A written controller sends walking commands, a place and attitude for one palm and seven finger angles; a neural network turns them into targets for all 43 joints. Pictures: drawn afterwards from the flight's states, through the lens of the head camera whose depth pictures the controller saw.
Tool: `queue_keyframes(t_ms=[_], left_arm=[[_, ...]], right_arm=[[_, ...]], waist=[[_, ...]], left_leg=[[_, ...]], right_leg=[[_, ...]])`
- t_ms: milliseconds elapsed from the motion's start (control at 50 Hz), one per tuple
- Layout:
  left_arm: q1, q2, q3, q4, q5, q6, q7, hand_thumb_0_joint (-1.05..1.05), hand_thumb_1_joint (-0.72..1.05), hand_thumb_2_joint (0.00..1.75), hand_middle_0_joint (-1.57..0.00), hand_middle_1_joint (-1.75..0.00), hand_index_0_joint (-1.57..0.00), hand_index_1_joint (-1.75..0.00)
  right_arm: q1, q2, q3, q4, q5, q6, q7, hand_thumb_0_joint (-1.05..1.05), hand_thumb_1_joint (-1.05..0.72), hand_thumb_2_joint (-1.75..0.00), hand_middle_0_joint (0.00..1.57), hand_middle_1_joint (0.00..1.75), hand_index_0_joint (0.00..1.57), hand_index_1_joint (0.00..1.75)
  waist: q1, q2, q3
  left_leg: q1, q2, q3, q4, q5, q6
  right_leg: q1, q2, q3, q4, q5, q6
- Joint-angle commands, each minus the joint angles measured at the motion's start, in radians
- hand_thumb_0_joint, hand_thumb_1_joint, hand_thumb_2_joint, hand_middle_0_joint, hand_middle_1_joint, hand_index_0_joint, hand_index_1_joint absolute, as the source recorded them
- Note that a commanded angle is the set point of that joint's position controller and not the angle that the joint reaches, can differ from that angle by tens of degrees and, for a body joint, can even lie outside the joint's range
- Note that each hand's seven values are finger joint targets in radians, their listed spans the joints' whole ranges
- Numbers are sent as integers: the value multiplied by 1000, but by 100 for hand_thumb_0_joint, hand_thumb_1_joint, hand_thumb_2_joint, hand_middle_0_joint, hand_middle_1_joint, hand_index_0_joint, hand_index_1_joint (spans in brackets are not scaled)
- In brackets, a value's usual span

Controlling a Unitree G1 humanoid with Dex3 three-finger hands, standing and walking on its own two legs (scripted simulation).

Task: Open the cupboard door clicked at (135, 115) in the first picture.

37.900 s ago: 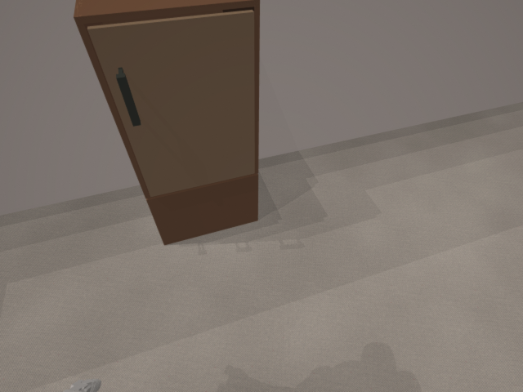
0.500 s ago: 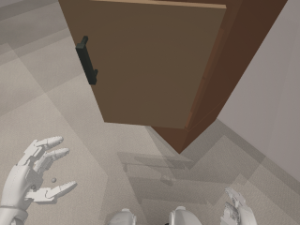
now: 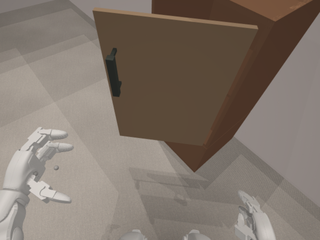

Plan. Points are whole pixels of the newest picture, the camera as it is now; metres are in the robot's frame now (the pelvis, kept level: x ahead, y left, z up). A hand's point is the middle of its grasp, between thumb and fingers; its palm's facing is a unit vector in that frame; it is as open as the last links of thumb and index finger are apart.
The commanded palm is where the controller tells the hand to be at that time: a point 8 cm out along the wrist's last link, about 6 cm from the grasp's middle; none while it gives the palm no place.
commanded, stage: raise the hand with hooked fingers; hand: left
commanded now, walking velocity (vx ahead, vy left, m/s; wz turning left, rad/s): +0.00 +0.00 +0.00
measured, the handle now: (115, 73) +0.56 +0.19 +0.06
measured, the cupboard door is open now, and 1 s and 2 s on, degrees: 43 43 43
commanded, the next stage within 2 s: move the hooked fingers beside the handle in 0.74 s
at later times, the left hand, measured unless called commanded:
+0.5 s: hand (52, 146) +0.29 +0.27 +0.07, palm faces -0.02 -1.00 -0.05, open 14.0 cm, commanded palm +0.27 +0.31 +0.08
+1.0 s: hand (62, 146) +0.29 +0.25 +0.08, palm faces +0.01 -1.00 -0.05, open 14.0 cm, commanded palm +0.28 +0.29 +0.07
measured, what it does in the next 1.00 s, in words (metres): stands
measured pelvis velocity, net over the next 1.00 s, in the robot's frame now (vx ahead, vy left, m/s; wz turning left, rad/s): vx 0.00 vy -0.03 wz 0.00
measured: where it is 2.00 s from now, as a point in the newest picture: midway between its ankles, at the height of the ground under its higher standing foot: outside the picture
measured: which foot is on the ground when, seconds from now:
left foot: down 0.00-1.00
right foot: down 0.00-1.00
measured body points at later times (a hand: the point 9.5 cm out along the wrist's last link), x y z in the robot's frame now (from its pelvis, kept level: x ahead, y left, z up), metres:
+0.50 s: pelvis +0.00 +0.00 +0.01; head +0.06 +0.01 +0.46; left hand +0.29 +0.32 +0.08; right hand +0.14 -0.26 -0.07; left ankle -0.01 +0.07 -0.68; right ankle +0.03 -0.12 -0.68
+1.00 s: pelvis +0.00 -0.03 +0.01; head +0.05 -0.02 +0.46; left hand +0.29 +0.30 +0.08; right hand +0.15 -0.28 -0.07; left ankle -0.01 +0.07 -0.68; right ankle +0.03 -0.13 -0.68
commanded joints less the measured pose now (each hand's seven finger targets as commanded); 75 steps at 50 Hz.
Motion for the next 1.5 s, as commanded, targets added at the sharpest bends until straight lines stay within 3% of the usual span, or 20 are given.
queue_keyframes(t_ms=[0, 80, 220, 280, 320, 480, 540, 640, 820, 880, 960, 1000, 1020, 1060, 1120, 1180, 1240, 1300, 1320, 1480], left_arm=[[-209, 237, 117, -179, -25, -50, -25, 0, -50, 30, -30, -120, -30, -120], [-266, 262, 136, -111, -33, -33, -50, 0, -50, 30, -30, -120, -30, -120], [-380, 323, 176, -34, -38, -21, -91, 0, -50, 30, -30, -120, -30, -120], [-320, 281, 149, 5, -48, -16, -106, 0, -50, 30, -30, -120, -30, -120], [-311, 293, 158, -12, -46, -20, -105, 0, -50, 30, -30, -120, -30, -120], [-342, 337, 199, -49, -45, -64, -67, 0, -50, 30, -30, -120, -30, -120], [-344, 312, 173, -42, -39, -73, -69, 0, -50, 30, -30, -120, -30, -120], [-345, 308, 171, 4, -45, -66, -78, 0, -50, 30, -30, -120, -30, -120], [-351, 302, 165, 15, -44, -71, -84, 0, -50, 30, -30, -120, -30, -120], [-458, 331, 166, 33, -36, -79, -75, 0, -50, 30, -30, -120, -30, -120], [-525, 321, 143, 73, -23, -86, -79, 0, -50, 30, -30, -120, -30, -120], [-562, 336, 147, 124, -16, -82, -81, 0, -50, 30, -30, -120, -30, -120], [-572, 377, 181, 158, -12, -81, -80, 0, -50, 30, -30, -120, -30, -120], [-618, 358, 151, 183, -2, -79, -84, 0, -50, 30, -30, -120, -30, -120], [-647, 410, 196, 228, -2, -82, -86, 0, -50, 30, -30, -120, -30, -120], [-634, 453, 232, 290, 1, -84, -93, 0, -50, 30, -30, -120, -30, -120], [-718, 442, 202, 346, 16, -88, -107, 0, -50, 30, -30, -120, -30, -120], [-760, 440, 196, 372, 12, -100, -120, 0, -50, 30, -30, -120, -30, -120], [-785, 481, 223, 376, 15, -106, -120, 0, -50, 30, -30, -120, -30, -120], [-872, 513, 223, 431, 37, -122, -129, 0, -50, 30, -30, -120, -30, -120]], right_arm=[[17, -181, -76, -119, 8, -46, -19, 0, -90, -90, 20, 30, 20, 30], [18, -186, -77, -104, 8, -40, -23, 0, -90, -90, 20, 30, 20, 30], [37, -195, -79, -94, 8, -24, -27, 0, -90, -90, 20, 30, 20, 30], [40, -193, -81, -99, 8, -24, -19, 0, -90, -90, 20, 30, 20, 30], [43, -196, -87, -105, 7, -22, -11, 0, -90, -90, 20, 30, 20, 30], [44, -194, -89, -102, 3, -14, -11, 0, -90, -90, 20, 30, 20, 30], [36, -186, -84, -102, 8, -14, -15, 0, -90, -90, 20, 30, 20, 30], [27, -186, -78, -101, 13, -12, -25, 0, -90, -90, 20, 30, 20, 30], [18, -178, -75, -94, 14, -19, -30, 0, -90, -90, 20, 30, 20, 30], [22, -183, -70, -73, 12, -16, -38, 0, -90, -90, 20, 30, 20, 30], [31, -181, -72, -66, 16, -14, -45, 0, -90, -90, 20, 30, 20, 30], [37, -184, -68, -54, 14, -8, -46, 0, -90, -90, 20, 30, 20, 30], [41, -189, -71, -48, 15, -3, -49, 0, -90, -90, 20, 30, 20, 30], [40, -186, -69, -51, 17, 3, -49, 0, -90, -90, 20, 30, 20, 30], [57, -191, -72, -44, 14, 15, -47, 0, -90, -90, 20, 30, 20, 30], [66, -195, -70, -47, 10, 30, -43, 0, -90, -90, 20, 30, 20, 30], [78, -197, -70, -42, 14, 46, -39, 0, -90, -90, 20, 30, 20, 30], [102, -202, -76, -39, 13, 56, -37, 0, -90, -90, 20, 30, 20, 30], [107, -207, -79, -31, 13, 61, -37, 0, -90, -90, 20, 30, 20, 30], [145, -211, -83, -29, 6, 99, -32, 0, -90, -90, 20, 30, 20, 30]], waist=[[-9, 109, -245], [-11, 95, -221], [-11, 121, -262], [-3, 102, -252], [-1, 103, -267], [-3, 91, -258], [-11, 128, -244], [-19, 66, -222], [-19, 77, -227], [-37, 70, -194], [-43, 74, -243], [-48, 66, -237], [-44, 55, -230], [-51, 56, -236], [-39, 56, -289], [-26, 44, -285], [-48, 69, -266], [-55, 45, -313], [-55, 71, -321], [-57, 99, -364]], left_leg=[[173, 28, -102, -218, 450, -92], [174, 26, -100, -217, 471, -97], [222, 30, -100, -232, 530, -104], [210, 29, -95, -234, 552, -101], [218, 29, -95, -234, 576, -103], [177, 21, -79, -240, 465, -87], [176, 19, -73, -247, 423, -79], [124, 13, -63, -252, 323, -56], [106, 6, -44, -236, 320, -45], [89, 9, -47, -230, 285, -42], [98, 7, -42, -223, 284, -39], [88, 8, -39, -220, 280, -38], [67, 9, -39, -218, 275, -39], [60, 7, -34, -217, 274, -36], [63, 8, -30, -209, 301, -36], [19, 9, -21, -202, 325, -36], [10, 10, -18, -200, 302, -35], [26, 13, -17, -191, 324, -31], [22, 13, -18, -185, 329, -33], [45, 17, -27, -178, 397, -31]], right_leg=[[151, 39, 16, -79, 172, -32], [151, 39, 17, -90, 191, -34], [162, 37, 21, -110, 210, -32], [179, 37, 21, -117, 229, -34], [177, 36, 21, -116, 243, -30], [207, 36, 35, -126, 207, -33], [196, 34, 39, -134, 189, -31], [220, 32, 52, -153, 153, -26], [252, 25, 74, -160, 183, -21], [230, 24, 79, -164, 151, -22], [236, 18, 90, -161, 158, -16], [239, 19, 95, -160, 160, -18], [244, 16, 99, -162, 155, -17], [243, 14, 103, -161, 160, -15], [278, 15, 113, -155, 196, -15], [318, 14, 126, -150, 233, -19], [267, 16, 121, -146, 217, -15], [274, 22, 123, -138, 245, -15], [270, 21, 126, -135, 250, -15], [242, 33, 107, -104, 295, -24]])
